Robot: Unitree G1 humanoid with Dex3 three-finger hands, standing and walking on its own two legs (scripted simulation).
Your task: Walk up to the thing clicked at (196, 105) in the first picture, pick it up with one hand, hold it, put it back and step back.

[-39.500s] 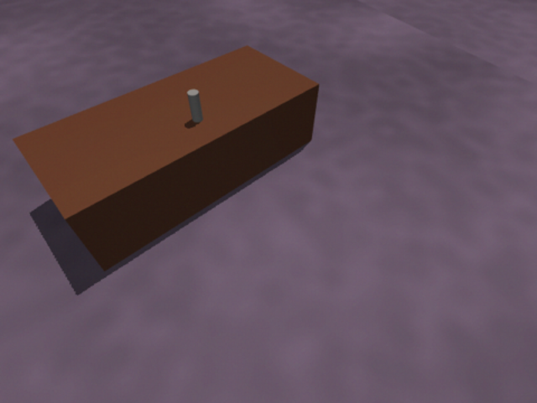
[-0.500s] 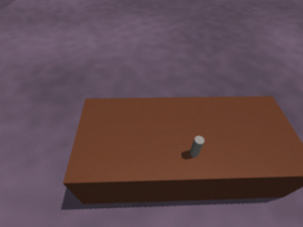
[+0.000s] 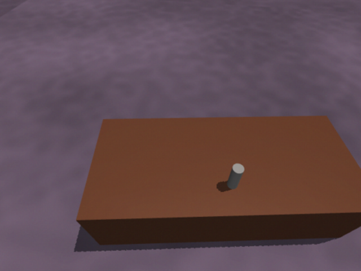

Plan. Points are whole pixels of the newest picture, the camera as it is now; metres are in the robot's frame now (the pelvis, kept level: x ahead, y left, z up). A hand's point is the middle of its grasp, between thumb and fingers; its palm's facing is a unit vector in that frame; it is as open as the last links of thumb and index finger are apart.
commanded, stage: stand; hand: right
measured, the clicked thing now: (235, 176) +0.53 -0.23 -0.36
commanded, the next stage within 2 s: step back in 0.08 s
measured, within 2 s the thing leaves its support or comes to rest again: neither
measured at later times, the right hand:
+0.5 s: hand out of the picture -0.02 -0.23 -0.16, palm faces -0.02 +0.90 -0.43, open 7.3 cm
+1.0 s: hand out of the picture -0.06 -0.23 -0.16, palm faces +0.04 +0.93 -0.37, open 7.3 cm
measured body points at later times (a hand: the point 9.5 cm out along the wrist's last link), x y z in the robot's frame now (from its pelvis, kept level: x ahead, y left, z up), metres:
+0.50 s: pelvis -0.07 +0.04 -0.02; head +0.01 +0.08 +0.42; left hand +0.08 +0.35 -0.16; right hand -0.02 -0.28 -0.13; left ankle -0.07 +0.13 -0.75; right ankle -0.04 -0.11 -0.70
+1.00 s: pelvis -0.15 +0.04 -0.02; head -0.10 +0.03 +0.43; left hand -0.02 +0.34 -0.13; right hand -0.07 -0.28 -0.14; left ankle -0.18 +0.17 -0.68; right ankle -0.14 -0.08 -0.75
